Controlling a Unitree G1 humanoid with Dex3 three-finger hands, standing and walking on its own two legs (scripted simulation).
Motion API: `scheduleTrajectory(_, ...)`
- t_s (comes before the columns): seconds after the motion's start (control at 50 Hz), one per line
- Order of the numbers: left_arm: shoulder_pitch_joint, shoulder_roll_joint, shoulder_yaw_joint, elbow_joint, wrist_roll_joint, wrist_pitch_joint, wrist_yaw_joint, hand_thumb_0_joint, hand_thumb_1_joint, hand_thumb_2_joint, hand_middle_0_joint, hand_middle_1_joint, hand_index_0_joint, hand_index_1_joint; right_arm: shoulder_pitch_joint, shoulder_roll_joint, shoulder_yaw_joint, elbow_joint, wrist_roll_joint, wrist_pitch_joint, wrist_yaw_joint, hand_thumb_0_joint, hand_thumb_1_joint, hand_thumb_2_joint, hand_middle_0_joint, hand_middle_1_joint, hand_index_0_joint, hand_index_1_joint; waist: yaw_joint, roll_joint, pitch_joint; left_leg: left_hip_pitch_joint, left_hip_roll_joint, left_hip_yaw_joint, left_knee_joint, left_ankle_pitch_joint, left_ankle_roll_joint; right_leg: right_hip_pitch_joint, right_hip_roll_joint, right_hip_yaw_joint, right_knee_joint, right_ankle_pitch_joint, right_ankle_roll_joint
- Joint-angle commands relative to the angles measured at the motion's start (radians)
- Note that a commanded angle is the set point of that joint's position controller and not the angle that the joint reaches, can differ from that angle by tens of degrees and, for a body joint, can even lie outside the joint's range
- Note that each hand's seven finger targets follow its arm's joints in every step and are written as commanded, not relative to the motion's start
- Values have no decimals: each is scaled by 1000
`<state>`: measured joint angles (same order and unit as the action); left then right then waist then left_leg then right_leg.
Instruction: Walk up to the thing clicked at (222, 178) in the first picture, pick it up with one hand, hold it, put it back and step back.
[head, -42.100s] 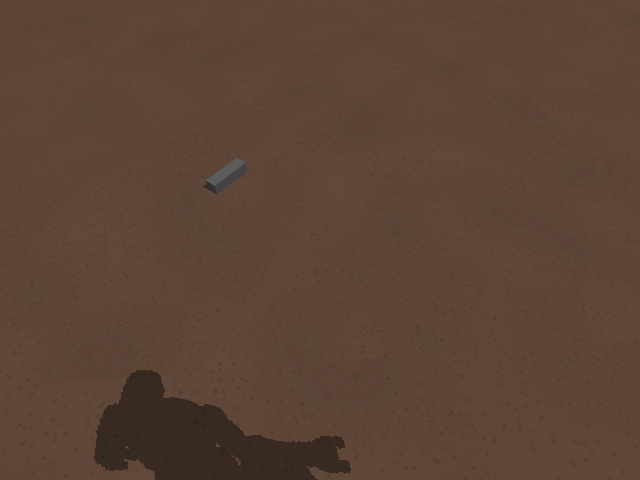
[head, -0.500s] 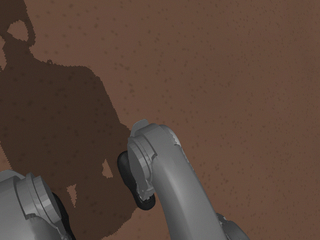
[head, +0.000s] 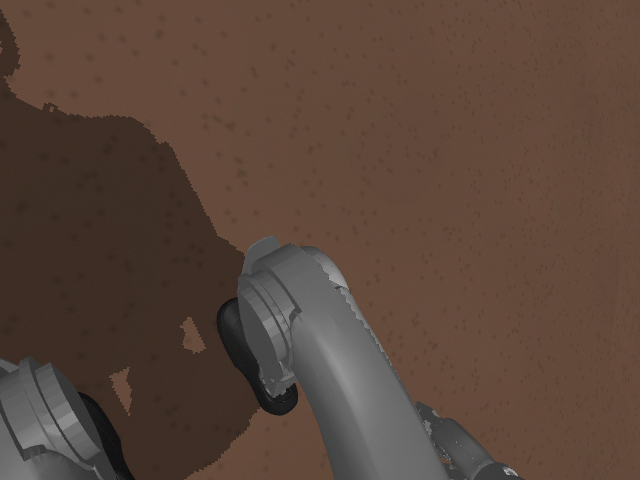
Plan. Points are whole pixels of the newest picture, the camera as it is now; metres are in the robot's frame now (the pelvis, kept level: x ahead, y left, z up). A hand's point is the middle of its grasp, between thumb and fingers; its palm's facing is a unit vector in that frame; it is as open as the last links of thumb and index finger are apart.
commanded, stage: rest palm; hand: left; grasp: from above
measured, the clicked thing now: out of the picture +0.53 +0.31 -0.29
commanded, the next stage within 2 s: close in 1.04 s
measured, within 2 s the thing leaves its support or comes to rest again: neither
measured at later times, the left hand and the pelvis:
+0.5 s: hand out of the picture +0.51 +0.29 -0.26, palm faces -0.44 -0.12 -0.89, open 13.6 cm; pelvis +0.00 +0.00 +0.00, yaw -1 degrees
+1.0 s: hand out of the picture +0.51 +0.28 -0.27, palm faces -0.45 -0.13 -0.88, open 13.3 cm; pelvis +0.00 +0.00 +0.01, yaw -1 degrees
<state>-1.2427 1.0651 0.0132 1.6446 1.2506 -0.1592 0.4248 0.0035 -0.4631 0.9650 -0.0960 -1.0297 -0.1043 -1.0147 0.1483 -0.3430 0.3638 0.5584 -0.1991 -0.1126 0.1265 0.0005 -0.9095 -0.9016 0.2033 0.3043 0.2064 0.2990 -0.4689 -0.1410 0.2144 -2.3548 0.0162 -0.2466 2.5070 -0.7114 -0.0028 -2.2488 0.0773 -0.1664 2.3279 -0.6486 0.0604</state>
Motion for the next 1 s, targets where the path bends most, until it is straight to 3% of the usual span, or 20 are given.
scheduleTrajectory(0.0,-285,207,2,-146,-3,-17,52,0,-482,970,-90,-1016,-95,-1008,218,-333,-91,30,-6,8,-7,0,-902,-901,199,300,199,300,-61,599,-692,517,43,80,-231,272,13,429,32,-107,-198,278,-87)
scheduleTrajectory(0.04,-299,214,14,-165,3,-22,65,0,-494,976,-85,-1016,-88,-1011,220,-330,-87,44,-8,9,-8,0,-902,-902,199,300,199,300,-59,633,-708,550,48,70,-239,289,4,412,26,-114,-192,291,-88)
scheduleTrajectory(0.08,-269,171,-16,-105,0,-26,70,0,-478,964,-92,-1013,-98,-1005,209,-331,-87,41,-11,5,-5,0,-902,-901,199,300,199,300,-75,606,-654,529,47,64,-240,246,7,377,28,-119,-190,260,-86)
scheduleTrajectory(0.1,-277,180,-5,-116,1,-29,77,0,-463,990,-98,-1034,-103,-1027,220,-326,-77,46,-11,3,-3,0,-901,-901,199,300,199,300,-81,605,-647,531,49,58,-244,257,6,379,25,-122,-192,274,-83)
scheduleTrajectory(0.14,-270,164,-34,-80,-4,-26,81,0,-449,1017,-120,-1035,-120,-1033,201,-327,-83,44,-11,-2,-6,0,-902,-902,199,300,199,300,-79,573,-629,502,46,67,-243,215,14,385,30,-116,-200,255,-79)
scheduleTrajectory(0.16,-301,183,-30,-125,1,-31,88,0,-438,998,-118,-1039,-123,-1032,204,-331,-82,48,-13,-2,-6,0,-901,-901,199,300,199,300,-80,594,-648,501,48,69,-244,218,15,405,29,-113,-205,265,-75)
scheduleTrajectory(0.28,-265,153,-45,-44,-9,-19,106,0,-455,970,-96,-1046,-106,-1033,209,-322,-60,69,-15,-15,0,0,-904,-903,199,300,199,300,-92,589,-631,521,55,47,-249,259,7,379,22,-122,-196,294,-74)
scheduleTrajectory(0.38,-279,190,-25,-72,-2,-9,124,0,-443,932,-102,-1033,-117,-1017,194,-325,-50,59,-16,-22,6,0,-905,-903,199,300,199,300,-81,622,-651,555,60,42,-244,301,2,379,19,-117,-182,321,-76)
scheduleTrajectory(0.52,-254,222,-5,-27,-13,5,144,0,-440,942,-104,-1034,-116,-1019,190,-335,-46,46,-22,-30,10,0,-905,-903,199,300,199,300,-90,581,-626,489,57,59,-250,236,13,427,31,-115,-207,287,-73)
scheduleTrajectory(0.62,-279,247,18,-101,-22,2,139,0,-447,962,-103,-1043,-112,-1032,205,-347,-49,49,-22,-36,11,0,-907,-905,199,300,199,300,-91,606,-668,504,59,59,-235,258,13,446,24,-110,-205,307,-71)
scheduleTrajectory(0.72,-233,208,-16,-45,-43,1,118,0,-427,953,-115,-1044,-126,-1031,204,-332,-35,50,-22,-34,12,0,-906,-904,199,300,199,300,-108,542,-642,465,59,62,-228,244,20,483,32,-115,-221,305,-63)
scheduleTrajectory(0.76,-264,236,-11,-88,-40,-6,115,0,-435,965,-115,-1041,-123,-1032,210,-350,-47,57,-22,-35,6,0,-908,-905,199,300,199,300,-98,581,-644,496,59,61,-234,256,14,472,29,-111,-216,305,-68)
scheduleTrajectory(0.86,-238,200,-26,-66,-39,-9,113,0,-424,966,-109,-1061,-121,-1046,206,-338,-29,59,-25,-32,12,0,-907,-905,199,300,199,300,-104,586,-637,511,61,52,-229,291,9,459,27,-121,-209,329,-69)
scheduleTrajectory(0.92,-258,245,-9,-100,-30,-11,122,0,-407,984,-130,-1065,-139,-1054,202,-342,-30,63,-24,-29,8,0,-907,-905,199,300,199,300,-94,619,-659,542,65,52,-232,319,7,469,29,-119,-214,345,-71)
scheduleTrajectory(0.98,-248,249,-6,-88,-25,-7,135,0,-388,983,-129,-1082,-143,-1064,198,-341,-33,58,-24,-28,11,0,-906,-905,199,300,199,300,-90,608,-648,517,63,60,-233,304,11,491,32,-115,-213,348,-69)
